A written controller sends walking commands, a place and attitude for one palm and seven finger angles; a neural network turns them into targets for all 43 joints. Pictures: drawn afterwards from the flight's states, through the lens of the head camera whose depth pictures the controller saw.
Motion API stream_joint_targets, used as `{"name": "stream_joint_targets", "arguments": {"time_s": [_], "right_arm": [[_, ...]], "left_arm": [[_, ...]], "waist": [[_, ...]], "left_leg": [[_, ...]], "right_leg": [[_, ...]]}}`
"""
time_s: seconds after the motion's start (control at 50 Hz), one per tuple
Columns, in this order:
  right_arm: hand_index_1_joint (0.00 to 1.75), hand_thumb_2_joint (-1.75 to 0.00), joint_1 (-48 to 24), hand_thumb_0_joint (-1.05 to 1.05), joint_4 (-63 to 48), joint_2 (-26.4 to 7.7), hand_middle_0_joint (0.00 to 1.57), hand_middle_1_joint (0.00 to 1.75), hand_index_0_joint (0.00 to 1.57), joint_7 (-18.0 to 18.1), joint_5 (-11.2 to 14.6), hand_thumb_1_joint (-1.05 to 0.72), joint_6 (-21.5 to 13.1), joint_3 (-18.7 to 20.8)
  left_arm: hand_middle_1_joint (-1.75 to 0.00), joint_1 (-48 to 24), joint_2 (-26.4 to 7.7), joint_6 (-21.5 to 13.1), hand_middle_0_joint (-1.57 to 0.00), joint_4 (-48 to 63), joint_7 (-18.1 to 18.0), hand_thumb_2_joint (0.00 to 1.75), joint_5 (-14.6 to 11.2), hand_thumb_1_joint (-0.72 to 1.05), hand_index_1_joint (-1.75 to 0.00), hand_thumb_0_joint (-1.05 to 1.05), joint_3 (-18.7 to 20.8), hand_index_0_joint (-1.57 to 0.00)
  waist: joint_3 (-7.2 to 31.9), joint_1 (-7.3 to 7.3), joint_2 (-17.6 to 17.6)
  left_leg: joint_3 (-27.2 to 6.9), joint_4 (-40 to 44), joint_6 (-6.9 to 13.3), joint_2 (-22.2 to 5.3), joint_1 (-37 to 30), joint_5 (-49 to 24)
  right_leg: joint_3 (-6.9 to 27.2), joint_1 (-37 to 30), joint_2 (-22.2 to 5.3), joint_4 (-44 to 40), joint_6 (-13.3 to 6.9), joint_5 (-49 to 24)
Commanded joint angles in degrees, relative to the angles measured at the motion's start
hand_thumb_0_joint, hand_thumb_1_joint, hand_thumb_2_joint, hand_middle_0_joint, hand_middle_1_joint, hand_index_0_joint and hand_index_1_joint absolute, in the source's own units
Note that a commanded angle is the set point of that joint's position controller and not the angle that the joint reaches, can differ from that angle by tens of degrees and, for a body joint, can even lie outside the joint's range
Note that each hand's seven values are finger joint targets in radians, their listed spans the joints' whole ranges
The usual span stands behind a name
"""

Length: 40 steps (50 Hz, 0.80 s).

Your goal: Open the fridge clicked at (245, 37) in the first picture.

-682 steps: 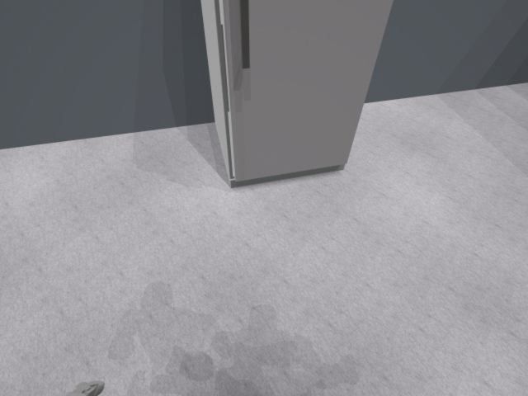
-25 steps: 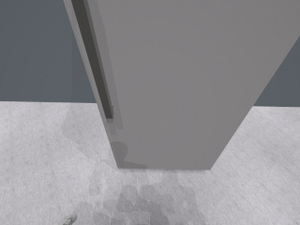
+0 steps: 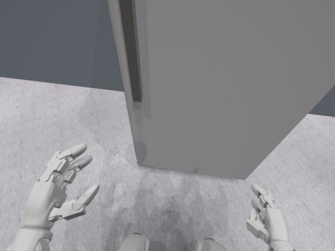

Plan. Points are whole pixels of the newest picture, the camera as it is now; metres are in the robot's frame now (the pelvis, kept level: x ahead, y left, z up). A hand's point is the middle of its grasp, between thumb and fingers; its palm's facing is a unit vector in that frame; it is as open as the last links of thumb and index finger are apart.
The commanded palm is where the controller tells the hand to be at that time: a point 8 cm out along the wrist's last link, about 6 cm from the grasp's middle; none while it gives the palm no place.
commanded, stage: raise the hand to about handle height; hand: left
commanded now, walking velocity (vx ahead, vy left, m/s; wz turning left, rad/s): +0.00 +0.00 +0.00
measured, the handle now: (131, 17) +0.55 +0.15 +0.24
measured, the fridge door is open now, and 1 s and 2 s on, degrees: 0 0 0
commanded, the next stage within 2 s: move the hooked fingers beside the handle in 1.52 s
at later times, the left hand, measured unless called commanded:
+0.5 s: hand (59, 154) +0.26 +0.24 +0.12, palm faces +0.02 -1.00 -0.07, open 12.5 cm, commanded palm +0.23 +0.30 +0.13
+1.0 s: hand (33, 108) +0.31 +0.28 +0.19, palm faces +0.05 -1.00 -0.07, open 13.9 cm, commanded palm +0.28 +0.33 +0.20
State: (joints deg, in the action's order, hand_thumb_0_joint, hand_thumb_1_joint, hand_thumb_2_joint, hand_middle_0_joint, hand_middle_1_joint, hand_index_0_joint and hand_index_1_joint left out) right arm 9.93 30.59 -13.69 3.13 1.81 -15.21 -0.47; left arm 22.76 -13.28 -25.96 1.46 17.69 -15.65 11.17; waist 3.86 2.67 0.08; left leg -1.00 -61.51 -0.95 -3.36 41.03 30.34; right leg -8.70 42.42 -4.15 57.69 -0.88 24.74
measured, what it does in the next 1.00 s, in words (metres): rises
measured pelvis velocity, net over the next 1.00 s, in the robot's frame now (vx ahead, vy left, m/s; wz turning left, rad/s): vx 0.03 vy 0.01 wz -0.02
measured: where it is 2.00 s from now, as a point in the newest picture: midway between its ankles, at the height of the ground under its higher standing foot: outside the picture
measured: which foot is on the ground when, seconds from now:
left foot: down 0.00-1.00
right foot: down 0.00-1.00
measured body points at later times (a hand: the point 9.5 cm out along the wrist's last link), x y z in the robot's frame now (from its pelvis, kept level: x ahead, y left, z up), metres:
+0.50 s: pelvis +0.03 +0.02 +0.04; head +0.06 +0.02 +0.49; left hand +0.25 +0.30 +0.13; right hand +0.19 -0.24 -0.03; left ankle +0.00 +0.13 -0.67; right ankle +0.04 -0.12 -0.67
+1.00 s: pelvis +0.03 +0.01 +0.06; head +0.03 +0.00 +0.51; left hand +0.30 +0.33 +0.20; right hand +0.20 -0.22 -0.02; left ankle +0.00 +0.13 -0.67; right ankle +0.04 -0.12 -0.67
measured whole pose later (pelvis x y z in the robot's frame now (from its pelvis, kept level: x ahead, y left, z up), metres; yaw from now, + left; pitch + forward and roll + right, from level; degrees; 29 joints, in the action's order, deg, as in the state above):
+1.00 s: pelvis +0.03 +0.01 +0.06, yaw -1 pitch +1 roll -1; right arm 14.6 35.1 -14.8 6.5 3.5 -14.9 -4.4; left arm -1.2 -24.1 -2.0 -10.7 25.3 -19.9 25.4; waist 1.4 2.3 -2.6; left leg 2.1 -35.3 0.0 -2.3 15.1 21.1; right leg -6.9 17.8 -3.2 32.7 0.6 15.6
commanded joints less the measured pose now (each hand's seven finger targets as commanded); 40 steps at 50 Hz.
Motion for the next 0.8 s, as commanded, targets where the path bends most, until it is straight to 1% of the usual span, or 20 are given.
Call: {"name": "stream_joint_targets", "arguments": {"time_s": [0.0,0.02,0.04,0.06,0.12,0.14,0.16,0.22,0.26,0.3,0.36,0.44,0.48,0.5,0.54,0.6,0.62,0.66,0.74,0.78], "right_arm": [[0.3,-0.9,0.2,0.0,-7.8,-7.6,0.2,0.3,0.2,1.3,0.9,-0.9,-2.6,3.0],[0.3,-0.9,-0.1,0.0,-8.0,-7.2,0.2,0.3,0.2,1.3,0.8,-0.9,-2.5,3.0],[0.3,-0.9,-0.9,0.0,-8.0,-7.0,0.2,0.3,0.2,1.3,0.8,-0.9,-2.3,2.8],[0.3,-0.9,-0.8,0.0,-8.4,-6.8,0.2,0.3,0.2,1.2,0.7,-0.9,-2.3,2.6],[0.3,-0.9,-0.5,0.0,-7.7,-6.5,0.2,0.3,0.2,1.0,0.4,-0.9,-2.5,2.5],[0.3,-0.9,-0.7,0.0,-7.7,-6.7,0.2,0.3,0.2,1.0,0.2,-0.9,-2.6,2.4],[0.3,-0.9,0.1,0.0,-7.5,-7.1,0.2,0.3,0.2,0.8,0.3,-0.9,-2.7,2.3],[0.3,-0.9,1.3,0.0,-6.9,-7.6,0.2,0.3,0.2,0.9,0.5,-0.9,-3.6,2.4],[0.3,-0.9,1.6,0.0,-6.7,-8.1,0.2,0.3,0.2,1.1,0.5,-0.9,-4.1,2.1],[0.3,-0.9,2.1,0.0,-6.4,-8.3,0.2,0.3,0.2,1.3,0.7,-0.9,-4.6,2.1],[0.3,-0.9,2.4,0.0,-6.0,-8.6,0.2,0.3,0.2,1.7,0.8,-0.9,-5.0,2.1],[0.3,-0.9,2.5,0.0,-5.3,-8.8,0.2,0.3,0.2,1.9,0.8,-0.9,-4.8,1.8],[0.3,-0.9,2.1,0.0,-5.5,-8.6,0.2,0.3,0.2,1.9,1.1,-0.9,-4.6,1.6],[0.3,-0.9,2.0,0.0,-5.5,-8.7,0.2,0.3,0.2,2.0,1.1,-0.9,-4.5,1.5],[0.3,-0.9,1.9,0.0,-5.5,-8.8,0.2,0.3,0.2,2.2,1.0,-0.9,-4.3,1.2],[0.3,-0.9,1.4,0.0,-5.4,-8.8,0.2,0.3,0.2,2.6,1.2,-0.9,-4.0,0.9],[0.3,-0.9,1.4,0.0,-5.4,-8.9,0.2,0.3,0.2,2.8,1.3,-0.9,-3.8,0.8],[0.3,-0.9,0.9,0.0,-5.4,-8.8,0.2,0.3,0.2,3.0,1.3,-0.9,-3.6,0.4],[0.3,-0.9,0.6,0.0,-4.9,-8.8,0.2,0.3,0.2,3.4,1.3,-0.9,-3.4,0.0],[0.3,-0.9,0.2,0.0,-4.9,-8.6,0.2,0.3,0.2,3.5,1.4,-0.9,-3.4,-0.1]], "left_arm": [[-0.75,-4.5,-9.6,4.8,-0.25,10.6,1.8,0.6,-1.8,0.2,-0.75,0.0,6.0,-0.25],[-0.76,-3.8,-9.4,6.4,-0.25,10.7,1.5,0.59,-2.5,0.18,-0.76,0.0,6.8,-0.25],[-0.78,-2.0,-10.7,7.8,-0.25,8.8,1.1,0.58,-3.2,0.15,-0.78,0.0,9.4,-0.25],[-0.8,-2.2,-10.0,8.2,-0.25,11.2,0.6,0.57,-3.5,0.13,-0.8,0.0,9.1,-0.25],[-0.84,-2.5,-10.1,8.2,-0.26,11.2,-1.3,0.54,-4.1,0.06,-0.84,0.0,10.5,-0.26],[-0.86,-2.6,-10.6,8.0,-0.26,10.0,-1.3,0.53,-4.2,0.04,-0.86,0.0,11.1,-0.26],[-0.87,-4.0,-10.4,7.5,-0.26,10.8,-1.1,0.52,-4.1,0.01,-0.87,0.0,10.2,-0.26],[-0.92,-5.3,-10.5,6.4,-0.27,10.2,-0.1,0.49,-4.1,-0.06,-0.92,0.0,9.8,-0.27],[-0.94,-8.5,-12.2,6.3,-0.27,11.9,0.9,0.47,-4.1,-0.1,-0.94,0.0,10.0,-0.27],[-0.98,-8.8,-12.5,6.7,-0.27,11.4,1.2,0.45,-4.1,-0.15,-0.98,0.0,10.1,-0.27],[-1.02,-11.4,-14.1,7.3,-0.28,12.7,1.6,0.42,-4.6,-0.22,-1.02,0.0,11.6,-0.28],[-1.08,-12.7,-16.5,9.3,-0.29,10.7,1.8,0.38,-5.0,-0.31,-1.08,0.0,14.1,-0.29],[-1.11,-14.4,-15.4,10.6,-0.29,10.3,2.4,0.36,-5.2,-0.36,-1.11,0.0,13.2,-0.29],[-1.12,-16.0,-16.2,11.2,-0.29,10.6,2.5,0.35,-5.2,-0.38,-1.12,0.0,13.6,-0.29],[-1.15,-17.3,-17.4,12.8,-0.29,8.8,3.0,0.33,-5.3,-0.43,-1.15,0.0,14.7,-0.29],[-1.2,-21.3,-18.2,14.9,-0.3,7.0,4.1,0.3,-5.5,-0.5,-1.2,0.0,15.0,-0.3],[-1.2,-22.3,-18.6,15.5,-0.3,6.0,4.3,0.3,-5.4,-0.5,-1.2,0.0,15.5,-0.3],[-1.2,-25.3,-19.6,16.6,-0.3,5.4,5.1,0.3,-5.8,-0.5,-1.2,0.0,16.0,-0.3],[-1.2,-29.3,-21.6,18.0,-0.3,3.7,5.9,0.3,-5.8,-0.5,-1.2,0.0,17.3,-0.3],[-1.2,-32.0,-22.5,18.4,-0.3,4.0,6.3,0.3,-5.6,-0.5,-1.2,0.0,17.8,-0.3]], "waist": [[13.2,-2.2,-4.8],[14.0,-1.77,-3.2],[13.7,-0.31,-2.7],[14.2,-0.34,-2.9],[12.1,-0.43,-0.2],[10.2,-0.15,0.6],[10.4,-1.0,-0.1],[9.7,-1.71,-0.3],[10.5,-1.67,-3.7],[10.1,-1.81,-2.8],[11.3,-1.56,-3.9],[10.0,-0.86,-4.0],[8.9,-1.15,-5.9],[9.2,-1.06,-6.6],[8.6,-0.68,-5.5],[7.7,-1.1,-4.9],[7.4,-1.12,-3.7],[7.5,-0.91,-4.9],[7.9,-0.7,-4.3],[8.8,-0.72,-6.2]], "left_leg": [[-0.2,14.7,1.7,3.3,-5.3,-12.9],[-0.2,15.5,1.7,3.3,-6.0,-14.5],[-0.4,16.1,1.4,3.3,-5.9,-16.2],[-0.2,17.0,1.3,3.3,-6.9,-17.2],[-0.2,18.3,1.1,3.2,-6.8,-17.6],[-0.4,18.8,1.1,3.1,-6.4,-18.2],[-0.1,19.0,1.2,3.1,-7.3,-17.9],[0.1,19.8,1.2,3.1,-8.2,-16.7],[0.2,20.4,1.3,3.1,-10.4,-18.7],[-0.2,21.2,1.2,3.0,-11.7,-19.3],[-0.2,22.0,1.2,3.0,-14.5,-22.4],[-0.3,23.4,1.1,2.9,-16.1,-25.2],[0.0,24.5,0.9,2.9,-17.8,-25.6],[0.0,24.8,0.9,2.9,-18.4,-25.4],[0.0,25.5,1.1,2.9,-19.0,-26.5],[0.0,26.8,1.1,2.8,-20.3,-25.8],[-0.1,27.2,1.1,2.7,-20.2,-25.1],[0.1,27.9,1.3,2.8,-21.6,-25.7],[0.1,29.0,1.4,2.8,-23.2,-26.7],[-0.1,29.9,1.3,2.8,-24.8,-27.6]], "right_leg": [[5.5,-13.3,3.4,-12.2,0.1,-6.1],[5.1,-14.9,3.3,-12.6,0.2,-7.8],[4.9,-17.0,3.6,-12.6,-0.1,-9.2],[4.2,-17.4,3.5,-12.7,0.1,-10.5],[3.9,-17.9,3.6,-13.8,0.4,-10.8],[3.8,-18.4,3.8,-14.0,0.1,-11.3],[4.0,-17.9,3.7,-14.5,0.3,-11.3],[4.3,-17.7,3.5,-15.8,0.5,-9.9],[4.4,-18.8,3.5,-15.9,0.1,-12.2],[3.8,-18.7,3.6,-16.4,0.1,-12.7],[3.7,-20.9,3.7,-17.0,0.0,-16.1],[3.5,-23.1,3.8,-18.2,-0.2,-19.3],[3.3,-22.9,3.8,-19.1,-0.1,-19.8],[3.3,-23.2,3.7,-19.6,-0.1,-19.8],[3.5,-24.9,3.9,-20.5,-0.3,-21.1],[3.4,-25.1,3.9,-21.8,0.0,-21.1],[3.3,-25.4,3.9,-22.2,0.0,-20.5],[3.6,-26.7,3.9,-23.2,-0.1,-21.3],[3.9,-28.8,4.0,-24.5,-0.2,-22.3],[3.8,-29.3,3.8,-25.0,-0.2,-22.9]]}}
